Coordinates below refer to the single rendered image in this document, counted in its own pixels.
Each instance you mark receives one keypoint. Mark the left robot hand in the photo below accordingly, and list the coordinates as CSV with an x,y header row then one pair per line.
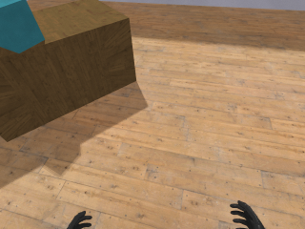
x,y
79,218

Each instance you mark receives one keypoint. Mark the carton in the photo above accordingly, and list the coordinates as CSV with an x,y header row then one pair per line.
x,y
19,30

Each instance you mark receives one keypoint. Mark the right robot hand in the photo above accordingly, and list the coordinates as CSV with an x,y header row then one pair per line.
x,y
251,220

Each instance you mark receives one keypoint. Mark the pedestal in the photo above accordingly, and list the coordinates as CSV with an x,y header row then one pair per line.
x,y
87,53

